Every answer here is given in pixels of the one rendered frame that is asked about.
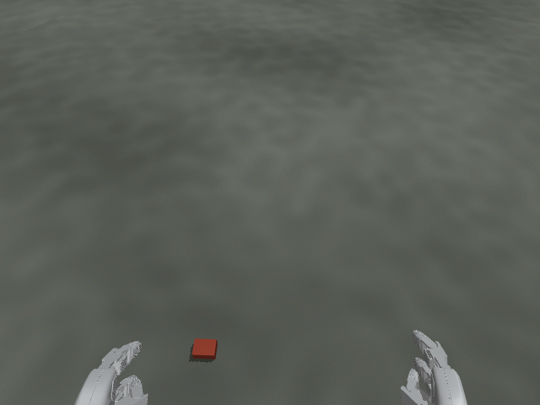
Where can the small box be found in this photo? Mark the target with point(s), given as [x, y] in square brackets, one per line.
[204, 348]

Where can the left robot hand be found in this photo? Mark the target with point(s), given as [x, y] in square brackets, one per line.
[100, 386]

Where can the right robot hand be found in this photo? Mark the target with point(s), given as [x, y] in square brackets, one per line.
[442, 382]

